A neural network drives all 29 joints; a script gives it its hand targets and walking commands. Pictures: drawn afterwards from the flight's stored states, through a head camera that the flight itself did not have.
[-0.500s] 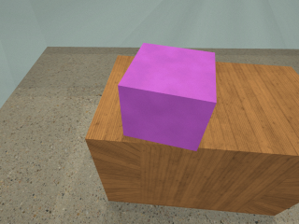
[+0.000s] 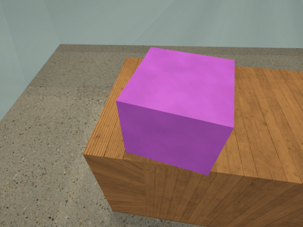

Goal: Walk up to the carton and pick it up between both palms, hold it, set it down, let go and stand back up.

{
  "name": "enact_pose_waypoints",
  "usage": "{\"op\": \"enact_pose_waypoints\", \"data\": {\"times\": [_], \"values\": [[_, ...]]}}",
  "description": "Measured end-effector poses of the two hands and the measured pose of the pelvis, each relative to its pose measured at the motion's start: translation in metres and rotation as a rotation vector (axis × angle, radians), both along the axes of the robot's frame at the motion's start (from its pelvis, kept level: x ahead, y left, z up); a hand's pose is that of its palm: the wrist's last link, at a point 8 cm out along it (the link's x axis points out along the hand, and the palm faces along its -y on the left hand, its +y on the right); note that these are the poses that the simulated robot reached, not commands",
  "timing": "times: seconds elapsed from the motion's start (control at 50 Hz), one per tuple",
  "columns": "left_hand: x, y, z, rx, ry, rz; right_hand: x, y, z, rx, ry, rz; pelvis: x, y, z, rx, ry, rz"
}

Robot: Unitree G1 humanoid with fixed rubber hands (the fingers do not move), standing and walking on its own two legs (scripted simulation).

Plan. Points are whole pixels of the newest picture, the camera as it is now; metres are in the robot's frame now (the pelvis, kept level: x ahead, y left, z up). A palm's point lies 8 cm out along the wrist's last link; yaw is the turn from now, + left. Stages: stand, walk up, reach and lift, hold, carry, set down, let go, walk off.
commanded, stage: walk up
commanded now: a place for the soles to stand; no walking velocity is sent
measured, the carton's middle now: (177, 107) +0.48 -0.08 +0.05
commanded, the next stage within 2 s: none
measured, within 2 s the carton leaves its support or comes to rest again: neither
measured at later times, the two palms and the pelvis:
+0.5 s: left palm out of the picture +0.09 +0.26 -0.10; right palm out of the picture +0.11 -0.26 -0.09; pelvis +0.02 +0.00 +0.01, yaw -1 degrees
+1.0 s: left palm out of the picture +0.06 +0.36 -0.11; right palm out of the picture +0.06 -0.22 -0.11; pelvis +0.03 +0.07 +0.00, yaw -7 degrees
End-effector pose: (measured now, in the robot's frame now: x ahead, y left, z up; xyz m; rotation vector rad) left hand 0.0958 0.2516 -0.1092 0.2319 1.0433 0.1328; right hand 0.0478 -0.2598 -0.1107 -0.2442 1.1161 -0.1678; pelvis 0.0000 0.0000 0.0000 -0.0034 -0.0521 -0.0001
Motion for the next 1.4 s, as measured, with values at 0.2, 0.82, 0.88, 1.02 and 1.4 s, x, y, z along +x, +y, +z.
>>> {"op": "enact_pose_waypoints", "data": {"times": [0.2,0.82,0.88,1.02,1.4], "values": [[-0.015,0.013,0.005,0.008,0.064,0.021,0.065,0.005,0.022,0.001,-0.099,0.065,0.018,0.002,0.012,0.004,0.02,-0.006],[-0.027,0.027,0.017,0.112,0.103,-0.033,0.015,-0.003,0.009,-0.013,0.03,0.027,0.016,0.015,0.012,0.004,0.028,-0.049],[-0.045,0.051,0.019,0.144,0.16,-0.012,0.013,0.005,0.01,-0.012,0.03,0.005,0.018,0.03,0.012,0.0,0.025,-0.067],[-0.031,0.111,0.0,0.143,0.19,-0.019,0.009,0.045,0.003,-0.04,-0.011,-0.072,0.03,0.075,-0.006,-0.004,0.022,-0.125],[0.144,0.062,0.015,0.032,-0.062,-0.327,0.0,0.09,-0.002,0.005,0.002,-0.259,0.07,0.099,0.0,-0.005,0.028,-0.305]]}}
